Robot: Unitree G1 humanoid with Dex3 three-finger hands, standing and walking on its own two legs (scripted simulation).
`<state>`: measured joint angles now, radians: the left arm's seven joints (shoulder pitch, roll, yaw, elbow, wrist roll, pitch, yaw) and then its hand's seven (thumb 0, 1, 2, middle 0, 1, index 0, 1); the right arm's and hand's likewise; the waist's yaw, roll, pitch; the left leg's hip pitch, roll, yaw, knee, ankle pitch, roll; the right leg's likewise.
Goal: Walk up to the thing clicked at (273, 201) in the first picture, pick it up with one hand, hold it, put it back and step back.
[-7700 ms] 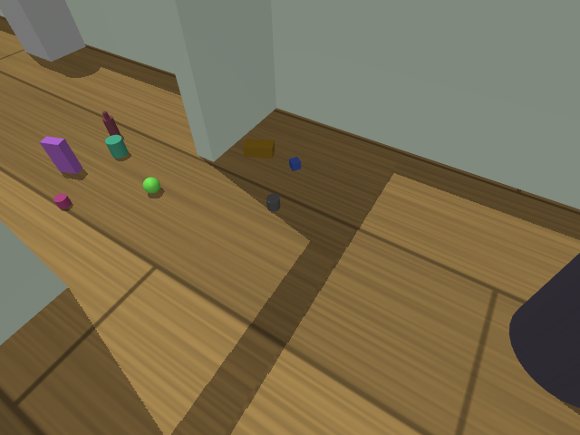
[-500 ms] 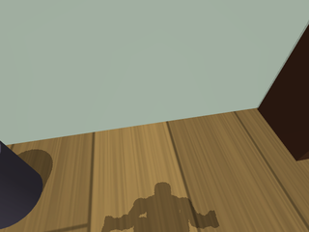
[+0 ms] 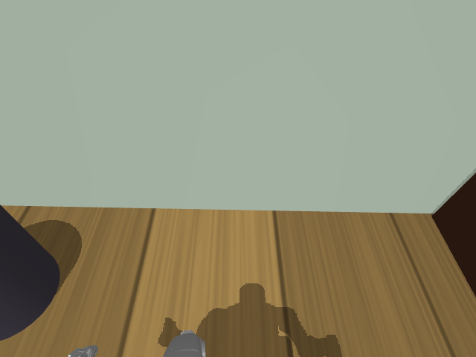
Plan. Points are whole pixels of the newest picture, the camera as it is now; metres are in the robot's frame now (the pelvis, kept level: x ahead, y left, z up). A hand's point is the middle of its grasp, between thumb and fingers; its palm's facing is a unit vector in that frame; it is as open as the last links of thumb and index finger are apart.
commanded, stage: walk up
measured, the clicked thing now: out of the picture -0.82 +0.98 -0.74
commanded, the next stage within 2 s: none
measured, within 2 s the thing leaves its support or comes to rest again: neither
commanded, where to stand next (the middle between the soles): +0.23 -0.02 m, yaw +128 degrees
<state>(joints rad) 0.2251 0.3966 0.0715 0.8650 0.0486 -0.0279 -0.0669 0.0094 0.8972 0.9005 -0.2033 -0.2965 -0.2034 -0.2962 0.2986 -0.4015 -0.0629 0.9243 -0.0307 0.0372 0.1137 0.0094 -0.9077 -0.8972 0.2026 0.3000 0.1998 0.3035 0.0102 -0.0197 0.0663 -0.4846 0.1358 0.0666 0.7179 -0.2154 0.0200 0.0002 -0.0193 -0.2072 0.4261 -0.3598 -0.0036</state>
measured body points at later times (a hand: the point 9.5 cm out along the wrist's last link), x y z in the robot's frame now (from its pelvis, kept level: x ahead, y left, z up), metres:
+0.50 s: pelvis +0.20 -0.06 -0.01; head +0.24 -0.05 +0.43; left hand +0.21 +0.30 -0.10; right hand +0.37 -0.35 -0.13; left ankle +0.14 +0.10 -0.71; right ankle +0.31 -0.16 -0.73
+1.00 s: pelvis +0.26 -0.10 -0.02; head +0.29 -0.05 +0.43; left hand +0.09 +0.20 -0.13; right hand +0.59 -0.20 -0.11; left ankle +0.21 +0.03 -0.73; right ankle +0.34 -0.17 -0.71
